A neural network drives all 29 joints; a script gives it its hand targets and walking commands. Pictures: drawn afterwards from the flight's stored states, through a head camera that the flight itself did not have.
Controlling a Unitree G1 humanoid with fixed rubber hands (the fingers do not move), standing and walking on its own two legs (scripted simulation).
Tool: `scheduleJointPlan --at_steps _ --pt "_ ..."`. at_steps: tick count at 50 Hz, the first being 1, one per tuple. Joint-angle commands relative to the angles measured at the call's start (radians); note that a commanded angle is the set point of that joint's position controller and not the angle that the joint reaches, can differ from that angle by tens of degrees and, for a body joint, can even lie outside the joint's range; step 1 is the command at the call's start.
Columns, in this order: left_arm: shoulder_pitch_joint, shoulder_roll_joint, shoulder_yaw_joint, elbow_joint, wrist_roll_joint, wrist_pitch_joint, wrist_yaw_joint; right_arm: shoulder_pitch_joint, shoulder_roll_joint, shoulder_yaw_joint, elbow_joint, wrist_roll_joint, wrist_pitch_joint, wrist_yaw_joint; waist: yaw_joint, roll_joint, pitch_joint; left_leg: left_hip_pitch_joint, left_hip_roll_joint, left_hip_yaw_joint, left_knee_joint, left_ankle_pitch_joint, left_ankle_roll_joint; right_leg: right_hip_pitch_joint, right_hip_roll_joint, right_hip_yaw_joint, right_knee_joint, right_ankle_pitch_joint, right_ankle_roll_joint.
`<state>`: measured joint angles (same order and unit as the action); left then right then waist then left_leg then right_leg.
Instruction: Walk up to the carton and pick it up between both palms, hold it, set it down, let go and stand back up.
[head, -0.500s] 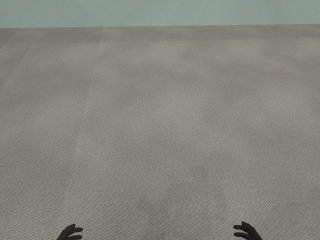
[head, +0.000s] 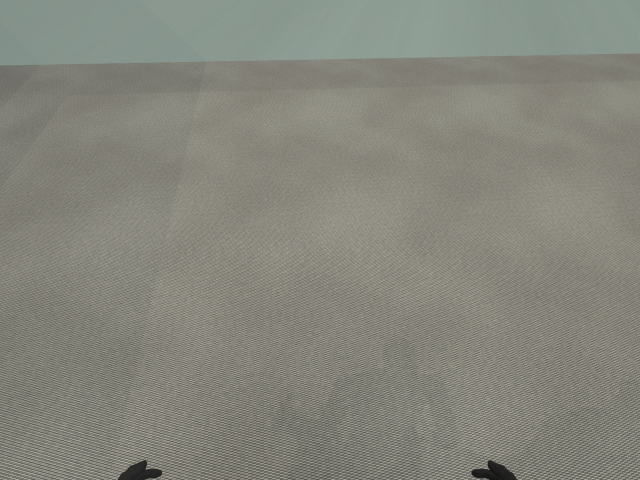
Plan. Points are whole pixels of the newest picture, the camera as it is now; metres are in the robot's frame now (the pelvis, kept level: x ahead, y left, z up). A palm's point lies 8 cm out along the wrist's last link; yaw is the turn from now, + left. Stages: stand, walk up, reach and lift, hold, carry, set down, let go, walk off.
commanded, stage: stand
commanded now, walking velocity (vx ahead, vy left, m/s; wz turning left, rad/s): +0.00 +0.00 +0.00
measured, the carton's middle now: out of the picture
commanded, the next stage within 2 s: walk up in 1.00 s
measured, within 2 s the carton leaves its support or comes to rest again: neither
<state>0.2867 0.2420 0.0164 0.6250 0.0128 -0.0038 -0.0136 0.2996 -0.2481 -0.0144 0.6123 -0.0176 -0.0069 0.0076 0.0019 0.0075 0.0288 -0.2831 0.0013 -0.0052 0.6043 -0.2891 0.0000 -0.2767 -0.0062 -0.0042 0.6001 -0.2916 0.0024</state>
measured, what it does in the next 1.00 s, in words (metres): stands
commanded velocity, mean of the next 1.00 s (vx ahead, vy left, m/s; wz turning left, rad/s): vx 0.00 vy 0.00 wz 0.00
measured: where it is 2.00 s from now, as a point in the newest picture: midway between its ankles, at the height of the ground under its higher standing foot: outside the picture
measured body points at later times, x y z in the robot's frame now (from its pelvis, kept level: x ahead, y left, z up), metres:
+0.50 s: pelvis +0.00 +0.00 +0.00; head +0.01 +0.00 +0.45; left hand +0.11 +0.26 -0.10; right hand +0.12 -0.25 -0.10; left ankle +0.02 +0.12 -0.73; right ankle +0.02 -0.12 -0.73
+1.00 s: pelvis +0.00 +0.00 +0.00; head +0.01 +0.00 +0.45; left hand +0.11 +0.26 -0.11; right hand +0.12 -0.25 -0.10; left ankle +0.02 +0.12 -0.73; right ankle +0.02 -0.12 -0.73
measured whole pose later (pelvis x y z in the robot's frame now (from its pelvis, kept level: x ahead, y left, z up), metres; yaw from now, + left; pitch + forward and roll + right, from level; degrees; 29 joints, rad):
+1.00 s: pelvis +0.00 +0.00 +0.00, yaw +0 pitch -2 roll +0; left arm 0.30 0.25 0.01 0.66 0.01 0.00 -0.01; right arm 0.31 -0.26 0.00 0.64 -0.01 0.00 0.00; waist 0.01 0.00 0.03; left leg -0.27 0.00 -0.01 0.58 -0.28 0.00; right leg -0.26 -0.01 -0.01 0.58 -0.29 0.00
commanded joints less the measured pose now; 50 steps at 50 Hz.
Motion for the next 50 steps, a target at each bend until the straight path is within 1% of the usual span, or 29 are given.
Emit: scheduleJointPlan --at_steps 1,2,4,7,8,13,16,18,20,22,27,29,30,31,34,35,36,37,38,40,41,42,43,44,45,46,48,49,50 --pt "-0.014 0.125 0.041 -0.094 0.0 -0.023 0.006 -0.015 -0.12 -0.039 -0.092 0.0 -0.025 -0.006 0.002 -0.001 -0.002 -0.018 0.075 -0.097 -0.133 0.004 0.032 -0.03 -0.077 0.103 -0.138 -0.013 -0.043" --pt "-0.02 0.127 0.042 -0.091 0.001 -0.023 0.006 -0.013 -0.121 -0.042 -0.089 0.001 -0.026 -0.006 -0.001 0.004 -0.013 -0.02 0.075 -0.097 -0.136 0.008 0.032 -0.012 -0.078 0.097 -0.129 -0.004 -0.042" --pt "-0.015 0.123 0.038 -0.091 -0.001 -0.025 0.006 -0.018 -0.125 -0.041 -0.088 0.003 -0.026 -0.006 0.004 -0.015 -0.029 -0.011 0.076 -0.095 -0.125 0.035 0.034 -0.008 -0.08 0.1 -0.129 0.017 -0.045" --pt "-0.012 0.132 0.037 -0.084 0.0 -0.026 0.007 -0.004 -0.12 -0.039 -0.085 0.003 -0.026 -0.006 -0.003 -0.01 -0.038 -0.01 0.077 -0.094 -0.123 0.053 0.032 0.0 -0.079 0.094 -0.122 0.042 -0.043" --pt "-0.012 0.125 0.037 -0.082 0.0 -0.025 0.008 -0.011 -0.122 -0.043 -0.084 0.003 -0.026 -0.006 0.0 0.006 -0.051 -0.006 0.081 -0.097 -0.129 0.057 0.033 0.008 -0.077 0.089 -0.115 0.044 -0.039" --pt "-0.001 0.129 0.038 -0.073 -0.002 -0.025 0.007 -0.001 -0.125 -0.04 -0.077 0.002 -0.023 -0.008 0.003 -0.008 -0.041 0.008 0.076 -0.093 -0.118 0.087 0.031 -0.001 -0.079 0.087 -0.118 0.062 -0.039" --pt "-0.004 0.127 0.035 -0.075 -0.002 -0.021 0.009 -0.013 -0.121 -0.039 -0.082 0.006 -0.022 -0.008 0.005 0.013 -0.01 -0.017 0.081 -0.102 -0.126 0.087 0.035 -0.003 -0.079 0.087 -0.113 0.08 -0.037" --pt "-0.003 0.133 0.037 -0.07 -0.003 -0.017 0.01 -0.001 -0.12 -0.035 -0.076 0.007 -0.021 -0.008 0.006 -0.001 -0.001 -0.037 0.082 -0.11 -0.14 0.064 0.035 0.005 -0.076 0.082 -0.115 0.049 -0.034" --pt "0.002 0.131 0.035 -0.067 -0.001 -0.019 0.01 -0.009 -0.127 -0.037 -0.076 0.003 -0.021 -0.008 0.006 0.012 -0.003 -0.028 0.077 -0.105 -0.136 0.05 0.034 -0.008 -0.08 0.091 -0.124 0.031 -0.035" --pt "-0.003 0.132 0.035 -0.068 0.0 -0.02 0.01 -0.002 -0.131 -0.041 -0.075 0.003 -0.02 -0.009 0.0 -0.009 -0.022 -0.001 0.076 -0.109 -0.135 0.043 0.035 -0.011 -0.079 0.092 -0.131 0.019 -0.037" --pt "0.0 0.139 0.036 -0.059 -0.003 -0.022 0.01 -0.001 -0.121 -0.037 -0.075 0.004 -0.023 -0.007 -0.004 0.006 -0.024 -0.002 0.076 -0.108 -0.131 0.08 0.036 0.0 -0.081 0.092 -0.122 0.066 -0.037" --pt "0.007 0.134 0.036 -0.059 -0.002 -0.021 0.009 -0.01 -0.128 -0.038 -0.076 0.003 -0.022 -0.009 0.006 0.015 -0.037 0.004 0.08 -0.105 -0.13 0.088 0.035 0.009 -0.08 0.09 -0.118 0.069 -0.035" --pt "0.002 0.132 0.036 -0.057 -0.002 -0.021 0.009 -0.016 -0.124 -0.038 -0.076 0.004 -0.02 -0.009 0.007 -0.003 -0.023 0.007 0.08 -0.107 -0.128 0.09 0.037 0.001 -0.078 0.09 -0.123 0.066 -0.036" --pt "0.0 0.133 0.036 -0.056 -0.002 -0.02 0.01 -0.007 -0.122 -0.038 -0.078 0.006 -0.02 -0.009 -0.001 -0.021 -0.026 -0.001 0.081 -0.111 -0.131 0.09 0.038 0.009 -0.077 0.088 -0.122 0.069 -0.035" --pt "-0.003 0.132 0.034 -0.054 -0.002 -0.021 0.009 -0.005 -0.131 -0.038 -0.07 0.003 -0.02 -0.01 0.004 -0.011 -0.037 0.019 0.075 -0.097 -0.126 0.101 0.031 0.006 -0.079 0.088 -0.125 0.073 -0.036" --pt "0.006 0.132 0.031 -0.054 -0.002 -0.021 0.009 -0.006 -0.135 -0.037 -0.071 0.002 -0.02 -0.011 0.004 0.004 -0.057 0.023 0.079 -0.104 -0.128 0.105 0.032 0.017 -0.078 0.086 -0.118 0.082 -0.034" --pt "0.004 0.136 0.034 -0.051 -0.002 -0.02 0.01 -0.003 -0.131 -0.037 -0.068 0.004 -0.019 -0.011 0.0 -0.009 -0.03 0.005 0.076 -0.103 -0.125 0.094 0.033 0.012 -0.08 0.086 -0.124 0.073 -0.033" --pt "0.006 0.14 0.034 -0.054 -0.002 -0.02 0.009 -0.001 -0.13 -0.035 -0.07 0.005 -0.019 -0.011 0.0 0.004 -0.025 0.003 0.076 -0.104 -0.129 0.076 0.035 0.012 -0.083 0.093 -0.127 0.052 -0.037" --pt "0.004 0.141 0.033 -0.053 -0.003 -0.02 0.01 -0.005 -0.126 -0.032 -0.066 0.004 -0.018 -0.01 0.001 0.0 -0.013 -0.002 0.073 -0.098 -0.129 0.087 0.036 0.003 -0.084 0.097 -0.132 0.064 -0.038" --pt "0.003 0.138 0.034 -0.051 -0.003 -0.018 0.009 0.004 -0.13 -0.036 -0.065 0.002 -0.018 -0.011 0.0 -0.018 -0.025 0.006 0.076 -0.1 -0.135 0.06 0.031 0.007 -0.081 0.088 -0.134 0.038 -0.039" --pt "-0.001 0.136 0.032 -0.054 -0.002 -0.018 0.009 -0.003 -0.133 -0.032 -0.067 0.004 -0.017 -0.011 0.004 -0.009 -0.017 0.003 0.076 -0.104 -0.136 0.066 0.034 0.003 -0.081 0.093 -0.134 0.042 -0.042" --pt "-0.001 0.135 0.032 -0.055 -0.001 -0.018 0.009 -0.004 -0.13 -0.032 -0.066 0.006 -0.018 -0.011 0.002 -0.015 0.002 -0.002 0.075 -0.1 -0.135 0.064 0.033 -0.011 -0.083 0.093 -0.14 0.04 -0.04" --pt "0.0 0.136 0.034 -0.049 -0.003 -0.017 0.009 -0.003 -0.129 -0.032 -0.064 0.006 -0.018 -0.01 0.005 0.0 -0.007 -0.008 0.079 -0.11 -0.148 0.049 0.034 -0.006 -0.077 0.09 -0.135 0.034 -0.036" --pt "0.0 0.137 0.032 -0.049 -0.003 -0.016 0.009 0.001 -0.13 -0.032 -0.062 0.007 -0.018 -0.009 0.003 -0.008 -0.002 -0.026 0.079 -0.114 -0.154 0.028 0.034 0.005 -0.076 0.081 -0.135 0.016 -0.035" --pt "0.009 0.131 0.031 -0.053 -0.003 -0.015 0.009 -0.01 -0.138 -0.033 -0.063 0.007 -0.018 -0.009 0.011 0.008 0.021 -0.035 0.079 -0.116 -0.158 0.012 0.036 -0.006 -0.078 0.09 -0.138 0.009 -0.035" --pt "0.011 0.139 0.035 -0.049 -0.001 -0.017 0.009 -0.009 -0.133 -0.032 -0.063 0.005 -0.018 -0.01 0.007 -0.006 0.02 -0.023 0.074 -0.112 -0.15 0.025 0.035 -0.01 -0.08 0.095 -0.142 0.015 -0.038" --pt "0.008 0.139 0.031 -0.048 -0.001 -0.019 0.01 0.003 -0.128 -0.029 -0.059 0.003 -0.021 -0.01 0.002 -0.001 -0.015 -0.011 0.076 -0.107 -0.144 0.06 0.036 0.011 -0.081 0.091 -0.135 0.04 -0.039" --pt "0.01 0.141 0.031 -0.047 -0.001 -0.021 0.011 0.002 -0.131 -0.03 -0.059 0.004 -0.023 -0.009 0.006 0.003 -0.044 0.009 0.076 -0.105 -0.142 0.075 0.036 0.017 -0.082 0.09 -0.133 0.049 -0.04" --pt "0.007 0.138 0.031 -0.042 -0.001 -0.021 0.012 -0.002 -0.131 -0.032 -0.06 0.005 -0.022 -0.009 0.003 -0.003 -0.038 0.015 0.074 -0.105 -0.136 0.062 0.035 0.006 -0.084 0.093 -0.139 0.037 -0.04"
